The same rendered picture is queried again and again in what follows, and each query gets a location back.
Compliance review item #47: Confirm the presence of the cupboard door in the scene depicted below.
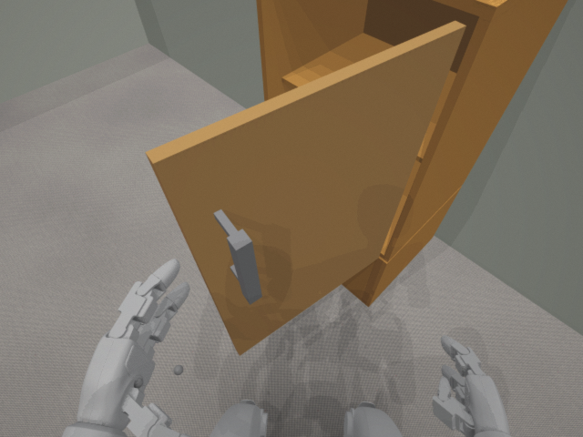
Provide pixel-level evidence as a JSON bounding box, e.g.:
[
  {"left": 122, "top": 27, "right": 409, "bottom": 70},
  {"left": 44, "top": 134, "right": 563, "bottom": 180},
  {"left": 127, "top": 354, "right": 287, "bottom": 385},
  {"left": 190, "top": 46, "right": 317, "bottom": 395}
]
[{"left": 145, "top": 21, "right": 466, "bottom": 356}]

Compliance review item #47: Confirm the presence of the robot thigh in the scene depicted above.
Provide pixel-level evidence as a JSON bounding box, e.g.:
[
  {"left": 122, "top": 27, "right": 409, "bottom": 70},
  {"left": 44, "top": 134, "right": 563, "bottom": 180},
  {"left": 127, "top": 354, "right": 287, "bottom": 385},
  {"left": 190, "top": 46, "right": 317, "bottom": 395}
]
[
  {"left": 343, "top": 407, "right": 403, "bottom": 437},
  {"left": 210, "top": 403, "right": 268, "bottom": 437}
]

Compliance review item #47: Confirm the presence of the robot left hand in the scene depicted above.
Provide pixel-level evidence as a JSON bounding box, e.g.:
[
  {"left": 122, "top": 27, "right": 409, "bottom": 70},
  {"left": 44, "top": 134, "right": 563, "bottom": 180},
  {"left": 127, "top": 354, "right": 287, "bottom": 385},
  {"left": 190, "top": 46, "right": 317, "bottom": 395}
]
[{"left": 77, "top": 259, "right": 191, "bottom": 437}]

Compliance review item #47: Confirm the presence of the robot right thigh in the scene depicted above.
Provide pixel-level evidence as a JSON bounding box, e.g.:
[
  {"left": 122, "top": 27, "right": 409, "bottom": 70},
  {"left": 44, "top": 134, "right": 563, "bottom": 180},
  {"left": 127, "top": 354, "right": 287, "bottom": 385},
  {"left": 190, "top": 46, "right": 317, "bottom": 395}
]
[{"left": 343, "top": 407, "right": 403, "bottom": 437}]

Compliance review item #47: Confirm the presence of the handle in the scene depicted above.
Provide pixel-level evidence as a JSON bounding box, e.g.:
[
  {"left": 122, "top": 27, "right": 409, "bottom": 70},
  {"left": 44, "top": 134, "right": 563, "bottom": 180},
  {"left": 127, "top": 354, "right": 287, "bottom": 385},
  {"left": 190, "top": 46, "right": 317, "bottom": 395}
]
[{"left": 213, "top": 209, "right": 262, "bottom": 305}]

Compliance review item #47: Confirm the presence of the robot left thigh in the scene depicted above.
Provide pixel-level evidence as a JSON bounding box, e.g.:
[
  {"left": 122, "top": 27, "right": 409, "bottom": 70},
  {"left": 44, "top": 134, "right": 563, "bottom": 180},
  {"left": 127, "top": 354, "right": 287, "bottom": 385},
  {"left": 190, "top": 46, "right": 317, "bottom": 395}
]
[{"left": 210, "top": 403, "right": 268, "bottom": 437}]

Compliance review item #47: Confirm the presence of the robot right hand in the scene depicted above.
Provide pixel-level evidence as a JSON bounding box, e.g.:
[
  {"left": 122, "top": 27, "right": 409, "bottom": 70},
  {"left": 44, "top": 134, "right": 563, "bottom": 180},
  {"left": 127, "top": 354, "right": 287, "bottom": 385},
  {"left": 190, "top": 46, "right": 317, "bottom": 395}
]
[{"left": 433, "top": 335, "right": 510, "bottom": 437}]

